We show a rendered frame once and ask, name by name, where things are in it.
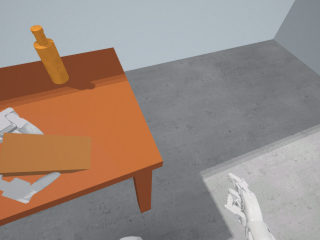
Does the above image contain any table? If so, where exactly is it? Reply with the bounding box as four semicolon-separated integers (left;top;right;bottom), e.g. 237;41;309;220
0;47;163;226

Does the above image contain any right robot hand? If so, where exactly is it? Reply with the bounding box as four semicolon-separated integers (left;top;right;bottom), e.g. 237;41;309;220
224;173;264;227

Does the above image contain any right robot forearm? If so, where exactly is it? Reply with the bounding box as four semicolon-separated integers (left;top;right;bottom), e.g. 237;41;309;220
245;220;277;240

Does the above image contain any sponge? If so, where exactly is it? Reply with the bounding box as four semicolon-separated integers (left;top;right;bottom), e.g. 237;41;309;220
0;132;92;177

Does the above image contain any left robot hand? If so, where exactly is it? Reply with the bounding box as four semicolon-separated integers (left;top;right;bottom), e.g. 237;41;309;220
0;107;61;204

